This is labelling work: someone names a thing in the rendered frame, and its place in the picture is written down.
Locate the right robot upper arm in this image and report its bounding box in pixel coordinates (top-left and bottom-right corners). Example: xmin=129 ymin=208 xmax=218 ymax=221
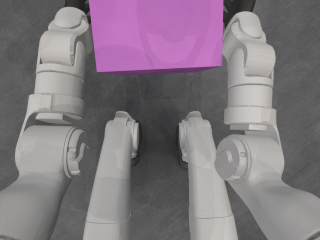
xmin=214 ymin=134 xmax=320 ymax=240

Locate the left robot upper arm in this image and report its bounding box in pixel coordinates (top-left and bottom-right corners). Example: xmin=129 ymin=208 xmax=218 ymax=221
xmin=0 ymin=125 xmax=91 ymax=240

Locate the robot right shin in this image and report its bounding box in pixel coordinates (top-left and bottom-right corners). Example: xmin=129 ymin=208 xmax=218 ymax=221
xmin=181 ymin=111 xmax=212 ymax=161

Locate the carton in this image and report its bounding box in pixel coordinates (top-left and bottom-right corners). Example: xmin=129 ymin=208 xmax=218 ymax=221
xmin=89 ymin=0 xmax=224 ymax=76

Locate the right robot hand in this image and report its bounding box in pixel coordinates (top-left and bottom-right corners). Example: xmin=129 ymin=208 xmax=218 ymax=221
xmin=223 ymin=0 xmax=256 ymax=29

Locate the robot right forearm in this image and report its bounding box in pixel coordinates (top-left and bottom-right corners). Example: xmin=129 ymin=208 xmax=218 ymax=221
xmin=222 ymin=11 xmax=283 ymax=153

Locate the robot left forearm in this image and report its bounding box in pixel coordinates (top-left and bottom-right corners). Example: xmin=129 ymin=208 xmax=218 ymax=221
xmin=15 ymin=7 xmax=93 ymax=169

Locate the left robot hand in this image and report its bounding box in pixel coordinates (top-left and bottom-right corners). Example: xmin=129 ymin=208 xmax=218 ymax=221
xmin=64 ymin=0 xmax=91 ymax=24

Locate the right robot foot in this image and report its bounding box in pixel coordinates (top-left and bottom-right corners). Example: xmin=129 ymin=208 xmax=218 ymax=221
xmin=175 ymin=125 xmax=188 ymax=170

